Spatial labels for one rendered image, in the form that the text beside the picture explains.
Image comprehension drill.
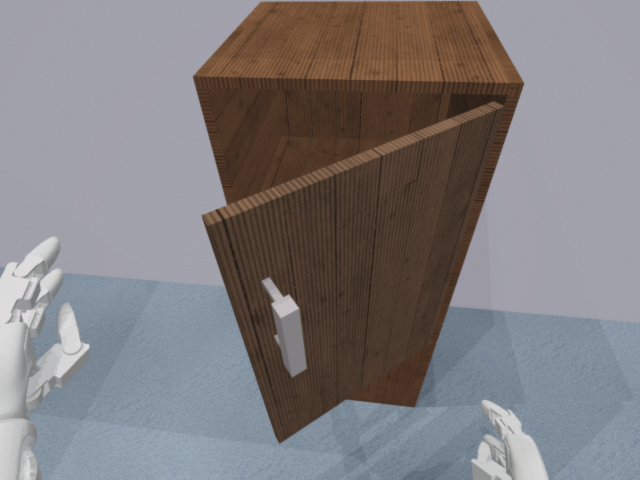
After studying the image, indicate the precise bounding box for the handle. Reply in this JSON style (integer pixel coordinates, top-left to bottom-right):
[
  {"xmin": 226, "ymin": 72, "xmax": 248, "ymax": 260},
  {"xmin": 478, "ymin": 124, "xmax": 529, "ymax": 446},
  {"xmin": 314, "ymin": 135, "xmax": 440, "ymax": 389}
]
[{"xmin": 262, "ymin": 277, "xmax": 307, "ymax": 377}]

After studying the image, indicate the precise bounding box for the robot left hand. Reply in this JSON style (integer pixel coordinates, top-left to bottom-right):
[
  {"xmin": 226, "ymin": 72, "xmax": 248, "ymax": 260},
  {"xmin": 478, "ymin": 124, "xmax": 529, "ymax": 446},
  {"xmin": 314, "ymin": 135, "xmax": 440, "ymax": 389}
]
[{"xmin": 0, "ymin": 237, "xmax": 89, "ymax": 420}]

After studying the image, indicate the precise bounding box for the robot right hand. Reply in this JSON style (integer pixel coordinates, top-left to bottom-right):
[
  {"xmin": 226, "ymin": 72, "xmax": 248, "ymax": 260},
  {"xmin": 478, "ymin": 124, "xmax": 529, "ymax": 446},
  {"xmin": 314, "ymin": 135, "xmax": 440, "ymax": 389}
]
[{"xmin": 471, "ymin": 400, "xmax": 549, "ymax": 480}]

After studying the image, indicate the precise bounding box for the robot left forearm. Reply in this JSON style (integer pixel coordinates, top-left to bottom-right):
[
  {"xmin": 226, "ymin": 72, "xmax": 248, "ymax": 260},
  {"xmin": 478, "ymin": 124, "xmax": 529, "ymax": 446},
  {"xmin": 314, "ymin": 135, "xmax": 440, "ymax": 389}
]
[{"xmin": 0, "ymin": 418, "xmax": 41, "ymax": 480}]

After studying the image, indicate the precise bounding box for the cupboard door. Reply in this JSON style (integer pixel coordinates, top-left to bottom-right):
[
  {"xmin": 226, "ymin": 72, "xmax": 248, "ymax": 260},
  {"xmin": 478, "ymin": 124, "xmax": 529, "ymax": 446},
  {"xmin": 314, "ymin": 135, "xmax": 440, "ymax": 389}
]
[{"xmin": 201, "ymin": 101, "xmax": 505, "ymax": 444}]

